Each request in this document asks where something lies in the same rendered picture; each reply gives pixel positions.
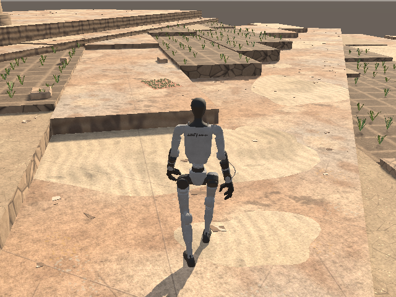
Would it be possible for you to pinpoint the robot right forearm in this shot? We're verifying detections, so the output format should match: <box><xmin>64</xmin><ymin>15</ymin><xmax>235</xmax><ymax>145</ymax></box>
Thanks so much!
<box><xmin>220</xmin><ymin>151</ymin><xmax>232</xmax><ymax>183</ymax></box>

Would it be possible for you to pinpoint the robot left forearm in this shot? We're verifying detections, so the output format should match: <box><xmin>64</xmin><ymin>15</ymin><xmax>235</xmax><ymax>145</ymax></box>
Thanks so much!
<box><xmin>167</xmin><ymin>148</ymin><xmax>177</xmax><ymax>171</ymax></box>

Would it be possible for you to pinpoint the robot torso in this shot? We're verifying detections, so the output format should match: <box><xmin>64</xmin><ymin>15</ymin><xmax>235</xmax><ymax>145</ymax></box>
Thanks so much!
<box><xmin>184</xmin><ymin>122</ymin><xmax>213</xmax><ymax>186</ymax></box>

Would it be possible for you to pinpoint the right robot foot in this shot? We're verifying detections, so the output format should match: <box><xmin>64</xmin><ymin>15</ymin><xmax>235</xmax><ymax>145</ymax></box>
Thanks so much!
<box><xmin>202</xmin><ymin>228</ymin><xmax>212</xmax><ymax>243</ymax></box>

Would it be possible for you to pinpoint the left robot upper arm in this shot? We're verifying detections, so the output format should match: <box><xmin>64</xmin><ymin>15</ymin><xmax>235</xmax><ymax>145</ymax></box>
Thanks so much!
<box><xmin>170</xmin><ymin>124</ymin><xmax>186</xmax><ymax>157</ymax></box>

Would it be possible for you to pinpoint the robot left hand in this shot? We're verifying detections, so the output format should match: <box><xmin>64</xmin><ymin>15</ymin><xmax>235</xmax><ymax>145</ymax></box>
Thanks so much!
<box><xmin>166</xmin><ymin>168</ymin><xmax>181</xmax><ymax>181</ymax></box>

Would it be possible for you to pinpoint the right robot upper arm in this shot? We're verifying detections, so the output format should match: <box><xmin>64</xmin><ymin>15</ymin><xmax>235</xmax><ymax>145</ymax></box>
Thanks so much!
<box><xmin>211</xmin><ymin>124</ymin><xmax>226</xmax><ymax>160</ymax></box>

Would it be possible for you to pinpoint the robot right hand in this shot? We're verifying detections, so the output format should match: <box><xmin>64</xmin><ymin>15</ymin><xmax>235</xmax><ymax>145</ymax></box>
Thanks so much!
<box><xmin>219</xmin><ymin>182</ymin><xmax>234</xmax><ymax>200</ymax></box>

